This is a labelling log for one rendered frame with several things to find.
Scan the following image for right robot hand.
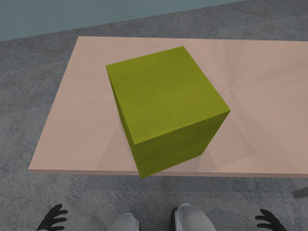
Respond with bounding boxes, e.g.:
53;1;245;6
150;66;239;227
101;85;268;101
255;209;287;231

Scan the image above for carton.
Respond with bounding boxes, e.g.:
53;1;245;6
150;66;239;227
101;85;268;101
106;46;231;179

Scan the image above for left robot thigh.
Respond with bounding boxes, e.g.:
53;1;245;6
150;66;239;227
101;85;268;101
106;214;140;231

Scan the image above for left robot hand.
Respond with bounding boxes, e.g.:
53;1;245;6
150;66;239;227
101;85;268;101
37;204;68;231

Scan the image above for robot thigh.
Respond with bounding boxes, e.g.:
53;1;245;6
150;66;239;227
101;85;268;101
106;214;140;231
174;205;217;231

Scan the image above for table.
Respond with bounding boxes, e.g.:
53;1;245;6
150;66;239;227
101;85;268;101
28;36;308;199

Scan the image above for right robot thigh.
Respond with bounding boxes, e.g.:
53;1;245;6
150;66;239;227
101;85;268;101
174;205;217;231

